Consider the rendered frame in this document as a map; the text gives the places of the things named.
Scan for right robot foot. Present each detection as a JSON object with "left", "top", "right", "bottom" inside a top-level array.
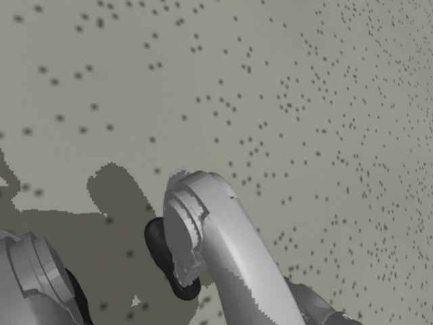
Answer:
[{"left": 144, "top": 217, "right": 201, "bottom": 301}]

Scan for left robot foot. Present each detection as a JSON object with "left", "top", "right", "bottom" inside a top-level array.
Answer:
[{"left": 65, "top": 268, "right": 93, "bottom": 325}]

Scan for right robot arm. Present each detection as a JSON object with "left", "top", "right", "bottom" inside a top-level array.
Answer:
[{"left": 324, "top": 311, "right": 363, "bottom": 325}]

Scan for right robot hand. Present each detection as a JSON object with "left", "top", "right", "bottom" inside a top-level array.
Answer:
[{"left": 283, "top": 276, "right": 337, "bottom": 325}]

